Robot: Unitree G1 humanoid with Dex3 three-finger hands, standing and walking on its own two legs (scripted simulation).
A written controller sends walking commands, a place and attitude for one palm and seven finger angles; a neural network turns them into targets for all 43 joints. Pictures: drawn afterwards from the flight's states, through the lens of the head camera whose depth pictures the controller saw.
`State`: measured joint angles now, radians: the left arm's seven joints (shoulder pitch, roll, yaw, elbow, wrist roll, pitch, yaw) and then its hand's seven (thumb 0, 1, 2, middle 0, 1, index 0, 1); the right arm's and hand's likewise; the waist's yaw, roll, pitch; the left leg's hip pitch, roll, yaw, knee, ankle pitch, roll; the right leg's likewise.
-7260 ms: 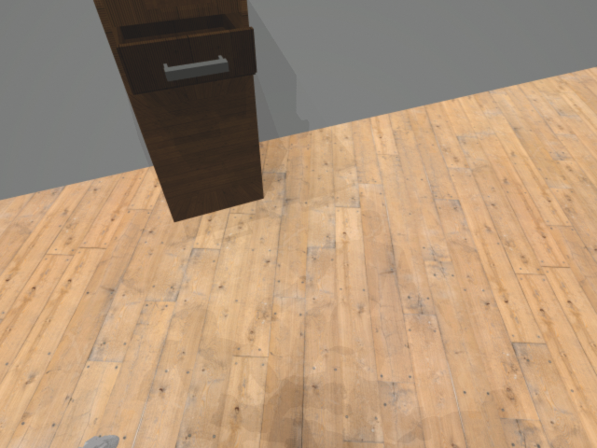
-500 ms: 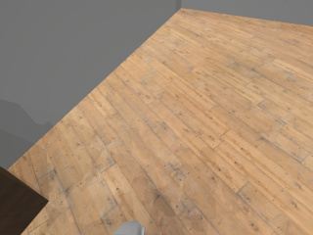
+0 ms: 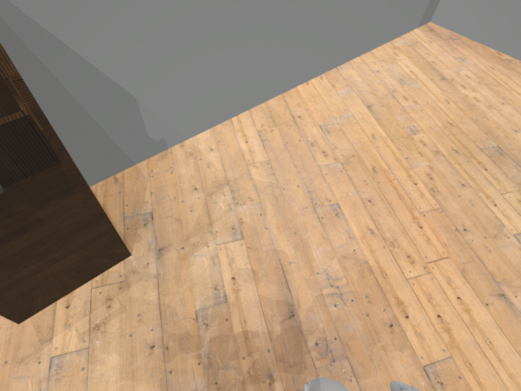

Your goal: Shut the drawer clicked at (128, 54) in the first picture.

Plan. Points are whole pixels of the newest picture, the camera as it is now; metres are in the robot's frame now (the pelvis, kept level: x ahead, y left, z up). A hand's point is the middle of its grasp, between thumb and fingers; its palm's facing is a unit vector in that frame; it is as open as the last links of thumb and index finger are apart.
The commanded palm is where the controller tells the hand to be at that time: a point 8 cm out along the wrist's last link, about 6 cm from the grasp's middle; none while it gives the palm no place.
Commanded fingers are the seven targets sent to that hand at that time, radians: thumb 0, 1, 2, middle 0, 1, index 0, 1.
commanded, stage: turn to face it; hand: left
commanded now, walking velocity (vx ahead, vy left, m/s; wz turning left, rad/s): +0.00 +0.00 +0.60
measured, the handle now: out of the picture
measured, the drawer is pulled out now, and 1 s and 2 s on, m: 0.14 0.14 0.14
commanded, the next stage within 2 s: take the last steps up to it in 1.12 s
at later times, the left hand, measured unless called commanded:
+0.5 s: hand out of the picture +0.01 +0.16 -0.14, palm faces +0.30 -0.92 -0.26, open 7.4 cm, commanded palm none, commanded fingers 0.00 0.90 0.90 -0.20 -0.30 -0.20 -0.30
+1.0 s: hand out of the picture -0.06 +0.19 -0.15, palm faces +0.55 -0.78 -0.30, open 7.4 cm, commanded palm none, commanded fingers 0.00 0.90 0.90 -0.20 -0.30 -0.20 -0.30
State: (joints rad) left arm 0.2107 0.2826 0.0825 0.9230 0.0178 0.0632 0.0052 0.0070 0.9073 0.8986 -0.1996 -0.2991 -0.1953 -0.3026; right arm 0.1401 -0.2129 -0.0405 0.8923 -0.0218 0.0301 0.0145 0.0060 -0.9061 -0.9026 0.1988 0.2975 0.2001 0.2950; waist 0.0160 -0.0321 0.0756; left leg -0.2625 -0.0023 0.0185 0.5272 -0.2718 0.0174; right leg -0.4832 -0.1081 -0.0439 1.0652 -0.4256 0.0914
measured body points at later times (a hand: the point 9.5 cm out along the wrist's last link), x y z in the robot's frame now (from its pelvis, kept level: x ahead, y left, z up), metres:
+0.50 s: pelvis -0.01 -0.05 +0.01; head +0.03 -0.06 +0.45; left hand +0.00 +0.21 -0.12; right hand +0.14 -0.29 -0.15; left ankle -0.06 +0.09 -0.67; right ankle +0.02 -0.15 -0.73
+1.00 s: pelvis -0.01 -0.04 +0.00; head +0.02 -0.04 +0.45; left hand -0.09 +0.23 -0.13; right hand +0.19 -0.20 -0.15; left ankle -0.07 +0.08 -0.73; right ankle +0.05 -0.14 -0.72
